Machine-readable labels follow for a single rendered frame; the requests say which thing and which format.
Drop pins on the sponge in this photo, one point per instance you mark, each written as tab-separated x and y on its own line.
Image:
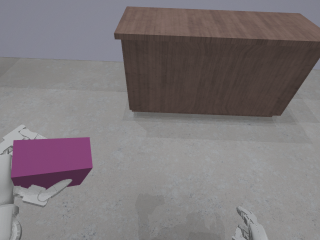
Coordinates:
45	162

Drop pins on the robot left forearm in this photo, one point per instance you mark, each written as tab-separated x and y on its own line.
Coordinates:
10	228

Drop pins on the robot right hand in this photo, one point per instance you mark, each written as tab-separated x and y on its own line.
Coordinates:
255	231

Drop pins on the table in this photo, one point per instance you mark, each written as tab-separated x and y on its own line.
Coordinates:
215	62

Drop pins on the robot left hand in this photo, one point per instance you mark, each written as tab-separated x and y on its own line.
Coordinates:
34	195

